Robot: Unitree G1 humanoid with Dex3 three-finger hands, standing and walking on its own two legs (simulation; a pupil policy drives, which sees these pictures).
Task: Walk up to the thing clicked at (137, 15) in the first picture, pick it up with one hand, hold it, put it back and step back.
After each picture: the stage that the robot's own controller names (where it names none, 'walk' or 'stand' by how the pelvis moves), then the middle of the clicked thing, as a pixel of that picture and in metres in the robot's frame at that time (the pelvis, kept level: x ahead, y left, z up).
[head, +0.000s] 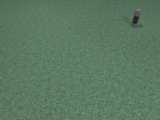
stand; (135, 18) +1.84 -0.66 -0.65
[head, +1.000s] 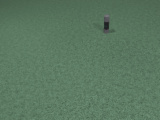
walk; (106, 24) +1.81 -0.15 -0.62
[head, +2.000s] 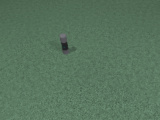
walk; (64, 44) +1.26 +0.29 -0.65
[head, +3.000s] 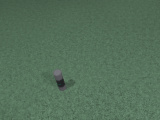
walk; (60, 80) +0.81 +0.30 -0.65
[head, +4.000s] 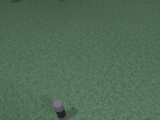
walk; (60, 110) +0.55 +0.26 -0.65
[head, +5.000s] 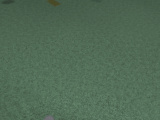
stand; out of the picture +0.43 +0.25 -0.65
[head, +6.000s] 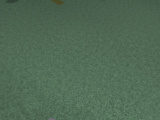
stand; out of the picture +0.41 +0.24 -0.65
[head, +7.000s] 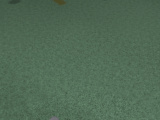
stand; out of the picture +0.42 +0.24 -0.66
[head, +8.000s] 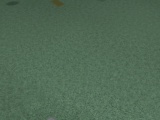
stand; out of the picture +0.42 +0.26 -0.66
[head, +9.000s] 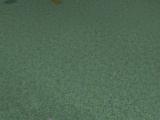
stand; out of the picture +0.41 +0.26 -0.66
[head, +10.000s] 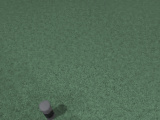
go down; (47, 111) +0.43 +0.26 -0.63
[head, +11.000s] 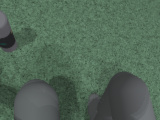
go down; (3, 34) +0.51 +0.28 -0.23
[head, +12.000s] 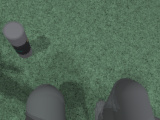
close in; (20, 43) +0.51 +0.25 -0.27
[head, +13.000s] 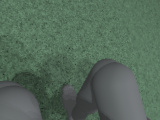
close in; out of the picture +0.49 +0.31 -0.17
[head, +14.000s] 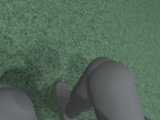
lift; out of the picture +0.48 +0.31 -0.18
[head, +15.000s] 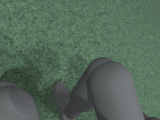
lift; out of the picture +0.45 +0.30 -0.18
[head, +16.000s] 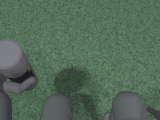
lift; (19, 71) +0.35 +0.22 -0.03
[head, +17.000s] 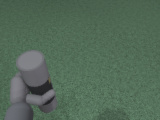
hold; (40, 86) +0.32 +0.17 +0.06
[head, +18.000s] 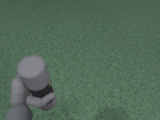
hold; (41, 87) +0.32 +0.16 +0.04
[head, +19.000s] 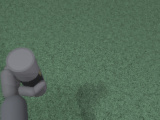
crouch; (31, 76) +0.37 +0.19 -0.02
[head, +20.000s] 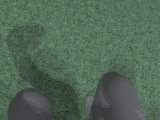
lower; out of the picture +0.52 +0.25 -0.05
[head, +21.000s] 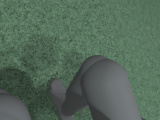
lower; out of the picture +0.49 +0.29 -0.18
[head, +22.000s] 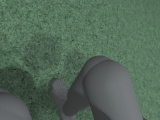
lower; out of the picture +0.48 +0.31 -0.18
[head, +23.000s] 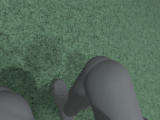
lower; out of the picture +0.48 +0.30 -0.18
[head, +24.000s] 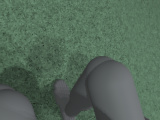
lower; out of the picture +0.47 +0.30 -0.18
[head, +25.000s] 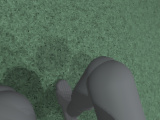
open; out of the picture +0.48 +0.28 -0.17
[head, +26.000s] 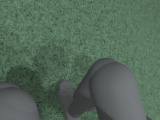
rise; out of the picture +0.48 +0.28 -0.18
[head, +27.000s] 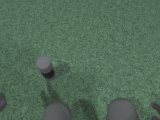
walk; (47, 69) +0.48 +0.20 -0.40
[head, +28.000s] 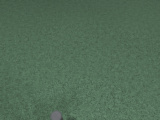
stand; out of the picture +0.43 +0.19 -0.60
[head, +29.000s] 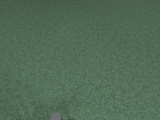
stand; out of the picture +0.42 +0.20 -0.60
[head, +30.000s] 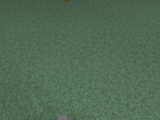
stand; out of the picture +0.43 +0.19 -0.64
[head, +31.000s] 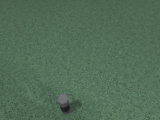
walk; (64, 104) +0.48 +0.16 -0.64
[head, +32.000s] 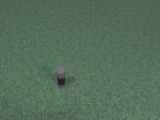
walk; (61, 78) +0.70 +0.17 -0.65
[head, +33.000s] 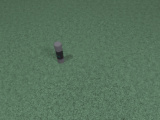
stand; (59, 53) +1.04 +0.29 -0.63
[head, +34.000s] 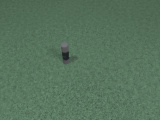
stand; (65, 53) +1.07 +0.22 -0.65
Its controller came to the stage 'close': yes
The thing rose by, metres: 0.69
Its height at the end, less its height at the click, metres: +0.00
